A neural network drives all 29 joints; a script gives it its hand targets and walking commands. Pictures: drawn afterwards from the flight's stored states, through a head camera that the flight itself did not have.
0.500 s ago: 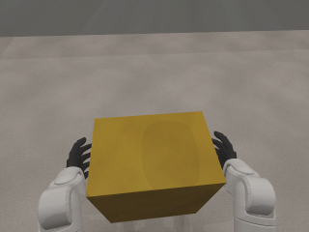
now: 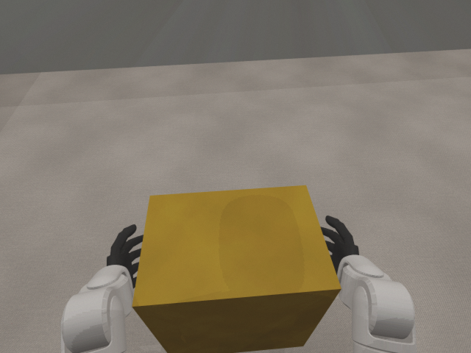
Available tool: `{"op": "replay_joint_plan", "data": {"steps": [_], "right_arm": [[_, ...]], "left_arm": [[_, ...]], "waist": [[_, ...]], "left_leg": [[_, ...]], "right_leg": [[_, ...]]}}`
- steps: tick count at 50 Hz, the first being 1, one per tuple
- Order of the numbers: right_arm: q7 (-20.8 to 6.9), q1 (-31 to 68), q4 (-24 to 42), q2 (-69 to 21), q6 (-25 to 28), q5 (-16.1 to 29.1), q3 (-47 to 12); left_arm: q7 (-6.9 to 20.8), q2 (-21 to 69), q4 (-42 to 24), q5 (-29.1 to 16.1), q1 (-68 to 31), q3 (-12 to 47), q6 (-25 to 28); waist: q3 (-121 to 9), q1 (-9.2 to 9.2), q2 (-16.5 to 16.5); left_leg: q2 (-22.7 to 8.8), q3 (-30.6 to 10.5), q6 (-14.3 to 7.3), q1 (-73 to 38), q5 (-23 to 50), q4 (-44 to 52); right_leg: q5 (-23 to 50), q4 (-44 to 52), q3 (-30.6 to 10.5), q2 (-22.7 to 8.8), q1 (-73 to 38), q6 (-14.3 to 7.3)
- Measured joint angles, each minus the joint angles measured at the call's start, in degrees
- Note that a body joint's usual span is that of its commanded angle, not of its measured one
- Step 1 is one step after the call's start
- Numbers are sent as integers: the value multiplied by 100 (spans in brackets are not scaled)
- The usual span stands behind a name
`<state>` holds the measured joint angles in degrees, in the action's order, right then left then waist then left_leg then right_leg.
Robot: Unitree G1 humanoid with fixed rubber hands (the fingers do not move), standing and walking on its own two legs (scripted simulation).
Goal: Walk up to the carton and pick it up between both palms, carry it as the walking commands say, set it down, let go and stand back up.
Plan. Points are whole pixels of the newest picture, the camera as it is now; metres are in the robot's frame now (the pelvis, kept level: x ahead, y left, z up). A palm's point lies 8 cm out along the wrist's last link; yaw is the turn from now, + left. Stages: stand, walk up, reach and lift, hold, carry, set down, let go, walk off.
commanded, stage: carry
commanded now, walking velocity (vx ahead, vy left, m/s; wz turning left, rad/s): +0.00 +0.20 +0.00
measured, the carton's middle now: (234, 278) +0.26 -0.01 -0.01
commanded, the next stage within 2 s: none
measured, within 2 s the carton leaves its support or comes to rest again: neither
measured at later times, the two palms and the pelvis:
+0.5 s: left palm out of the picture +0.20 +0.37 +0.06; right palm (205, 292) +0.21 +0.03 +0.06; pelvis -0.05 +0.19 -0.01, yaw +0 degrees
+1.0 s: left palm out of the picture +0.17 +0.54 +0.04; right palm (81, 317) +0.19 +0.20 +0.05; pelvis -0.08 +0.35 -0.01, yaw +1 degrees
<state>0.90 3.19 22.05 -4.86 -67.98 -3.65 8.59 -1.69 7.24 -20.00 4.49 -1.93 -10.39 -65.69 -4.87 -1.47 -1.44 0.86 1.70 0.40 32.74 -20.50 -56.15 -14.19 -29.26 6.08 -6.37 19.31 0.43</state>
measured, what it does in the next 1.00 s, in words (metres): steps to the left: left foot, then right foot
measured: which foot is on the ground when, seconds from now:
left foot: up 0.00-0.20, down 0.22-0.62, up 0.64-0.90, down 0.92-1.00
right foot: down 0.00-0.22, up 0.24-0.58, down 0.60-0.92, up 0.94-1.00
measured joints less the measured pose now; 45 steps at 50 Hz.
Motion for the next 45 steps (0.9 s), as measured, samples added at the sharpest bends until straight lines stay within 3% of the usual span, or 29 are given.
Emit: {"op": "replay_joint_plan", "data": {"steps": [2,5,10,11,12,14,15,20,25,28,30,31,33,36,40,43,45], "right_arm": [[0,113,54,33,-12,70,22],[-3,286,207,77,23,214,76],[-40,338,156,52,112,248,84],[-41,337,121,18,111,227,81],[-35,313,3,-92,187,170,70],[2,244,-215,-276,267,59,29],[13,176,-280,-265,276,22,-43],[15,-21,-36,-237,135,-61,-27],[-39,75,123,-242,305,7,78],[-23,43,138,-238,272,-79,42],[-3,8,79,-196,177,-127,46],[-2,-5,-7,-114,136,-120,56],[43,-96,-149,-13,63,-94,25],[60,-41,-35,52,-26,23,-18],[26,289,55,50,37,170,108],[-13,373,44,59,176,274,165],[-21,376,50,78,178,278,136]], "left_arm": [[-12,0,-158,28,-9,34,2],[-41,0,-494,77,-129,67,-62],[-40,1,-647,140,-159,40,-141],[-37,-45,-625,135,-146,52,-145],[-32,-161,-553,92,-148,39,-159],[-27,-349,-404,-15,-139,-21,-252],[-29,-377,-328,-49,-123,-44,-291],[-44,-319,-193,-129,-119,18,-275],[-91,-294,-380,-137,-340,17,-237],[-33,-285,-221,-162,-320,-7,-138],[5,-229,14,-138,-297,-12,-80],[13,-162,184,-89,-281,5,-23],[-15,-84,376,41,-230,77,-53],[-36,-3,53,72,-41,75,-90],[-107,2,-340,91,-151,88,-74],[-147,6,-541,159,-303,87,-183],[-142,5,-587,170,-265,94,-188]], "waist": [[103,-64,-29],[285,-89,2],[205,-7,-32],[162,-29,-33],[170,-21,-127],[244,135,-192],[259,217,-199],[285,394,-222],[156,311,-74],[-72,149,125],[-217,93,242],[-225,70,385],[-245,47,301],[-82,17,-20],[160,-95,-102],[240,-55,-90],[218,-45,-30]], "left_leg": [[-158,-183,143,91,65,-23],[-370,-148,255,17,-15,397],[-416,150,105,-923,286,2296],[-414,154,44,-1019,827,2535],[-357,163,9,-918,936,2342],[-387,205,-44,-874,751,2157],[-402,230,-79,-899,717,2214],[-141,392,-355,-943,956,2603],[198,745,-680,-801,1042,2695],[325,864,-825,-710,1068,2726],[387,927,-894,-663,1039,2665],[324,871,-724,-656,1002,2582],[295,673,-242,-423,339,1720],[107,220,30,-63,103,489],[-235,-148,210,28,6,485],[-376,-86,191,-339,-175,1321],[-409,41,113,-843,255,2309]], "right_leg": [[154,147,-21,-138,-2,115],[302,230,-52,-358,32,317],[302,-26,-180,-692,220,707],[175,-269,-179,-738,307,680],[-430,-710,-299,-715,455,642],[-1487,-1941,-436,-379,857,508],[-1671,-2472,-414,-209,1030,434],[-1301,-3349,-176,191,1331,323],[-1325,-2771,-59,300,1192,228],[-1296,-1692,1,369,746,81],[-660,-663,35,377,268,-37],[-466,-499,81,428,170,-96],[-330,-354,65,334,75,-116],[-117,-17,-65,110,-39,-3],[144,229,-109,-241,-15,268],[203,207,-170,-506,64,508],[136,28,-206,-650,130,689]]}}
